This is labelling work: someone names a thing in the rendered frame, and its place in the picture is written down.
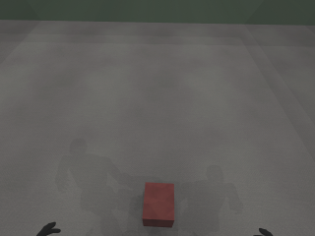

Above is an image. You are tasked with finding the carton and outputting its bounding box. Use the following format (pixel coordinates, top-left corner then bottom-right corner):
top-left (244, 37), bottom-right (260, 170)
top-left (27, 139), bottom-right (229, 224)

top-left (142, 182), bottom-right (175, 228)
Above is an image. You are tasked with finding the left robot hand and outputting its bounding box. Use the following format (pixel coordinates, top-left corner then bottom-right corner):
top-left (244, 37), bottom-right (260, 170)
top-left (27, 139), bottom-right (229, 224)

top-left (36, 221), bottom-right (61, 236)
